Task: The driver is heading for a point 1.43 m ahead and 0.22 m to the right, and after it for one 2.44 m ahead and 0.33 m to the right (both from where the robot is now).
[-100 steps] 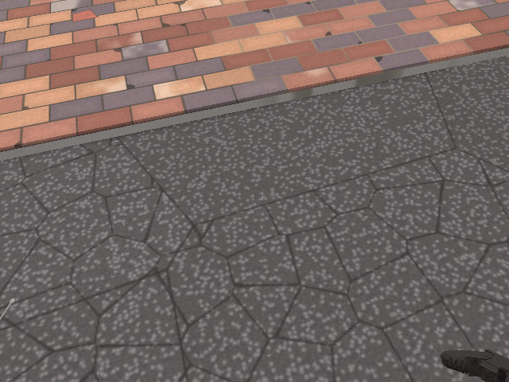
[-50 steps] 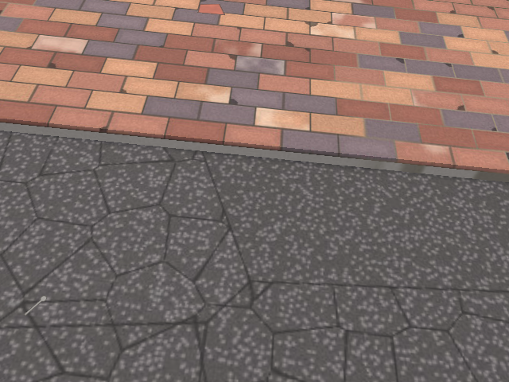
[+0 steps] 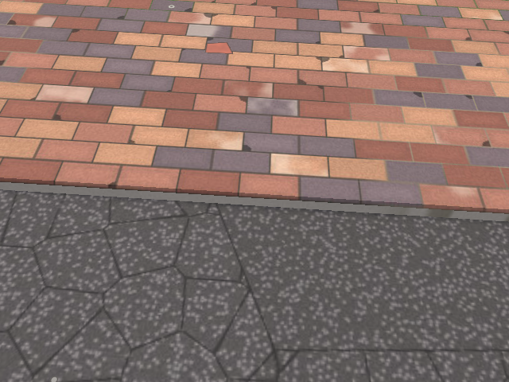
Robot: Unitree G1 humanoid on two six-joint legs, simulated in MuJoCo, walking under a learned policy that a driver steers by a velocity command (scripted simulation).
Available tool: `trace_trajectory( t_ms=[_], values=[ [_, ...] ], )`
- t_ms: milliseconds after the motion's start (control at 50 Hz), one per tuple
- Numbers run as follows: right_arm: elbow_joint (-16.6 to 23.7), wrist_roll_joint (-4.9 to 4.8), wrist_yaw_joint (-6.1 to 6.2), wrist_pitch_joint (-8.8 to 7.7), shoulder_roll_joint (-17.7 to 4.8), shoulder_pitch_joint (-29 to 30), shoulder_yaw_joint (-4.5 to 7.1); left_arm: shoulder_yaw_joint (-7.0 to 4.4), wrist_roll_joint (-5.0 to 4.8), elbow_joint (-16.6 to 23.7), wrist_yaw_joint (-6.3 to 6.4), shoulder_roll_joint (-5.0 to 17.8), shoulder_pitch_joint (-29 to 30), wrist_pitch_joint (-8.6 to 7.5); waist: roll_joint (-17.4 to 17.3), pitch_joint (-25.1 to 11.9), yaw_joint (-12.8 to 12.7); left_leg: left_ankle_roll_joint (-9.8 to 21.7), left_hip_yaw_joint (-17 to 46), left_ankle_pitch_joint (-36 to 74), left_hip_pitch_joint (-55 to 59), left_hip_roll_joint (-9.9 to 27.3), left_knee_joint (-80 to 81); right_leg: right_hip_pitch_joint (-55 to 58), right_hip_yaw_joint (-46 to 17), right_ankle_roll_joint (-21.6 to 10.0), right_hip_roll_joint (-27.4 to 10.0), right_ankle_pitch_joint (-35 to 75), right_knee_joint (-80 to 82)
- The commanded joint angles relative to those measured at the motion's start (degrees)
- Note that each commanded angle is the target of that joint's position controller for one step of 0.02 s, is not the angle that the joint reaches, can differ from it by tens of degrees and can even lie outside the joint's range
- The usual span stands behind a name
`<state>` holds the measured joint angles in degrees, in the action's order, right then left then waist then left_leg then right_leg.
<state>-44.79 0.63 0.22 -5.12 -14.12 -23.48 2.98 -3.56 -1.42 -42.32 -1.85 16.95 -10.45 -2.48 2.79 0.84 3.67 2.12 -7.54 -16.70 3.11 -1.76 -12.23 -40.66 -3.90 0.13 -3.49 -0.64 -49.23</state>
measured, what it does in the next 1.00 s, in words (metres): walks ahead, turning right: right foot, then left foot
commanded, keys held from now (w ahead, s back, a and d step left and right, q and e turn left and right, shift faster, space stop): w+e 0.44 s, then w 0.56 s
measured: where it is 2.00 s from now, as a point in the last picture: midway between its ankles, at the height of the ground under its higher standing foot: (314, 175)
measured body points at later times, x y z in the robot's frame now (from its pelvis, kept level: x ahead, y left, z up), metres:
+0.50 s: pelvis +0.28 -0.05 +0.00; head +0.32 -0.07 +0.45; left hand +0.44 +0.20 -0.10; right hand +0.41 -0.36 -0.08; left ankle +0.50 +0.10 -0.67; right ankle +0.24 -0.11 -0.74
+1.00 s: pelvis +0.57 -0.08 +0.01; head +0.60 -0.08 +0.46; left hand +0.84 +0.08 -0.09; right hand +0.50 -0.35 -0.11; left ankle +0.57 +0.03 -0.74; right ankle +0.66 -0.29 -0.68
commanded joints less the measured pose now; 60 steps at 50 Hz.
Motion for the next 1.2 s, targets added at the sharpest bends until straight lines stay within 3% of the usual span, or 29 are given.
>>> trace_trajectory(
  t_ms=[20,80,120,160,180,200,220,240,260,280,300,340,440,500,580,640,660,680,700,720,740,780,800,880,960,1080,1140,1180,1200],
  values=[
    [2.6,-0.45,0.72,-0.75,-9.6,1.8,2.31,0.86,0.23,7.0,-1.18,0.2,9.7,-1.06,-6.1,6.7,1.0,5.8,1.9,20.9,-6.3,14.6,6.7,0.8,4.0,-0.5,0.0,5.9,8.7],
    [0.8,-1.15,0.87,0.21,-10.7,0.1,2.57,0.84,-0.10,9.3,-2.48,0.8,13.0,-1.30,-5.9,7.0,0.9,5.1,-0.4,31.1,0.0,16.5,3.2,1.1,6.3,-3.1,1.3,2.4,13.7],
    [0.8,-1.21,1.37,1.12,-12.5,0.7,3.03,-0.04,-0.06,10.0,-2.90,2.7,11.6,-1.14,-8.2,3.2,-1.4,4.0,-2.1,52.7,4.1,17.1,-4.0,5.9,9.4,-5.5,4.5,-3.1,14.1],
    [1.2,-1.11,2.03,2.27,-14.2,1.3,3.41,-2.12,-0.27,8.3,-2.55,6.7,1.5,-0.54,-10.2,-4.1,-7.5,2.8,-3.0,67.3,4.0,16.7,-19.5,19.2,11.0,-8.5,8.4,-7.4,14.0],
    [1.9,-1.41,2.30,2.32,-14.2,2.5,3.25,-3.80,-0.34,6.4,-1.63,9.7,-7.6,-0.15,-8.3,-8.6,-12.8,1.1,-4.0,62.4,-4.4,14.8,-32.7,34.7,8.8,-10.9,9.0,-4.5,17.7],
    [3.3,0.44,2.07,1.53,-9.4,-0.1,1.66,-4.63,-0.31,5.0,-0.13,13.7,-13.6,0.75,3.1,-14.3,-12.0,-0.8,-2.9,19.8,-21.3,9.9,-51.7,53.1,-8.6,-14.3,-2.3,-3.3,16.6],
    [6.1,-0.06,0.82,-0.45,-4.7,-4.5,-0.38,-4.61,-0.11,6.9,-0.28,16.3,-11.4,-0.10,11.7,-23.9,-6.8,-3.3,7.9,-18.0,-41.6,-1.8,-70.6,67.8,-44.2,-27.2,-16.0,-18.2,26.1],
    [7.1,-1.98,-0.06,-2.34,-11.0,3.9,1.08,-3.58,0.19,6.9,-0.25,11.3,-11.9,-0.40,2.9,-21.8,-11.5,-2.2,15.9,-13.8,-47.1,1.4,-72.2,65.0,-42.2,-23.5,-14.5,-22.6,31.9],
    [9.1,-3.37,-0.36,-3.14,-11.3,8.3,1.07,-3.01,0.36,6.5,-0.14,9.6,-9.4,-0.84,0.6,-12.4,-10.1,-1.2,14.6,-8.4,-48.8,3.6,-68.3,56.3,-33.6,-20.8,-12.5,-20.2,33.2],
    [8.9,-2.34,0.07,-3.44,-10.3,9.1,0.82,-2.62,0.30,6.9,-0.17,8.8,-5.5,-1.22,-5.4,-6.6,-6.7,-1.3,13.9,-4.7,-46.5,6.1,-62.8,46.3,-27.5,-19.0,-9.8,-13.4,33.9],
    [8.5,-0.93,0.44,-3.11,-10.5,8.6,1.22,-2.23,0.60,7.7,-0.05,7.3,-2.3,-1.42,-5.3,-4.2,-4.5,-2.0,13.8,-2.6,-43.0,7.7,-58.5,39.5,-22.8,-18.1,-7.4,-7.2,34.5],
    [8.2,-0.05,0.41,-1.67,-10.4,6.4,1.43,-2.03,1.24,8.5,0.36,6.6,0.1,-1.60,-2.1,-2.7,-1.8,-3.5,13.4,-0.7,-38.3,9.0,-55.4,31.4,-19.1,-18.4,-5.2,-1.0,36.9],
    [10.6,0.87,0.81,-0.45,-7.2,13.9,0.25,-2.45,0.60,6.2,1.79,8.7,-3.1,-1.51,-0.9,0.1,-3.8,-7.1,10.6,11.7,-37.8,7.7,-38.8,22.9,-11.2,-16.2,-0.8,3.8,36.9],
    [11.2,0.13,-0.04,-1.20,-5.5,20.1,-0.60,-2.16,0.23,4.5,2.13,8.3,-6.2,-1.06,0.6,-0.7,-7.5,-6.9,9.3,23.1,-32.7,5.0,-25.2,23.5,-8.9,-13.4,0.4,-1.1,35.4],
    [12.5,-0.83,-1.38,-2.15,-7.6,24.4,-0.02,-1.93,0.07,2.2,2.09,8.4,-10.4,-0.73,1.8,-0.1,-9.3,-4.6,10.5,21.6,-33.4,4.2,-18.2,31.9,-14.0,-12.8,-4.0,-3.5,31.2],
    [12.1,-0.92,-1.55,-2.52,-9.5,20.6,0.98,-2.15,0.43,1.6,2.10,9.0,-9.9,-0.17,4.1,-0.5,-6.3,-1.2,9.6,13.3,-29.3,3.2,-15.4,36.8,-16.7,-11.2,-6.4,4.3,26.5],
    [10.7,-0.64,-1.23,-2.72,-10.8,15.1,1.83,-1.78,0.50,1.7,1.98,8.0,-9.1,-0.13,3.5,-3.2,-3.3,0.7,8.4,13.7,-21.5,2.3,-13.2,36.6,-15.1,-9.8,-3.9,12.2,20.7],
    [9.7,0.15,-0.86,-2.93,-13.2,6.8,2.65,-0.80,1.16,2.6,1.83,5.8,-8.7,-0.25,0.8,-10.9,0.7,4.4,13.7,15.6,-7.5,8.3,-15.5,31.7,-12.1,-7.9,-0.9,10.7,8.1],
    [7.9,0.94,-0.78,-2.48,-18.3,-0.6,4.18,0.43,0.38,3.0,1.84,2.2,-15.8,-1.00,-12.7,-20.4,0.3,13.7,35.8,6.8,14.8,20.4,-14.2,12.2,-5.0,-3.0,7.6,-6.2,-13.2],
    [6.2,-0.63,-1.53,-1.98,-14.9,-3.7,3.69,0.62,-0.04,3.0,1.81,3.6,-15.9,-1.57,-19.3,-20.9,1.1,15.8,51.7,-6.3,17.9,24.7,-5.8,1.1,-5.6,-1.8,9.0,-31.5,-22.0],
    [6.5,-1.38,-1.39,-1.68,-11.1,-0.6,2.47,-0.57,-0.79,3.6,1.72,8.2,-10.3,-1.68,-12.3,-11.8,1.9,13.2,46.7,-13.1,11.7,23.3,-4.4,-3.9,-6.7,-2.1,5.5,-28.3,-26.0],
    [7.1,-0.50,-1.21,-0.83,-8.7,5.6,1.39,-0.41,0.50,5.7,1.58,7.4,-2.8,-1.89,-5.6,-1.5,-0.1,11.0,33.8,-3.8,-2.5,18.3,-1.8,-3.5,-2.3,-2.0,0.9,-20.5,-21.3],
    [7.1,-0.08,-1.20,-0.97,-7.8,7.0,0.96,-0.60,0.95,5.6,1.51,6.6,-2.8,-1.83,-6.5,-0.2,-1.7,10.4,30.2,1.5,-6.6,16.4,-0.4,-0.8,-2.1,-1.8,-1.0,-17.8,-18.0],
    [5.7,-0.79,-1.29,-1.54,-8.8,7.4,1.16,0.23,1.19,5.1,1.49,3.2,-3.6,-1.12,-8.3,0.0,-3.5,11.3,21.3,14.2,-11.5,13.7,3.3,2.5,0.3,0.1,-2.3,-13.3,-9.5],
    [3.8,-1.18,-0.78,-0.90,-10.8,5.7,1.64,1.02,1.36,6.5,1.16,1.6,3.7,-1.85,-6.9,0.8,-1.2,10.0,14.8,19.2,-11.2,11.9,4.4,4.4,1.9,1.1,-1.9,-1.1,6.1],
    [0.1,-1.96,-0.38,0.49,-12.3,0.4,1.95,0.93,0.43,9.3,-0.30,2.2,12.9,-2.76,-7.1,2.7,1.3,8.5,14.4,19.6,-4.8,14.7,2.0,6.7,2.5,-0.6,0.5,2.9,18.0],
    [-0.6,-2.09,0.08,1.43,-13.3,0.6,2.35,0.14,0.65,9.4,-0.72,4.1,11.2,-3.21,-7.7,1.2,-1.2,6.9,15.2,29.3,-1.1,16.0,-3.3,11.9,3.1,-3.0,1.9,-3.1,21.0],
    [-0.2,-1.71,0.26,1.78,-12.1,1.8,1.65,-2.09,1.26,5.9,0.14,8.3,-2.5,-3.36,-6.6,-7.9,-8.6,4.2,12.3,37.9,-7.1,11.4,-19.6,33.8,3.6,-6.2,2.1,-0.9,22.9],
    [1.9,0.05,0.32,1.52,-8.0,2.0,0.02,-3.24,2.05,4.4,0.93,13.1,-13.3,-3.09,1.5,-17.8,-12.1,1.8,9.9,18.3,-19.9,6.8,-38.3,52.1,-9.6,-9.9,-10.5,2.8,20.2]
  ],
)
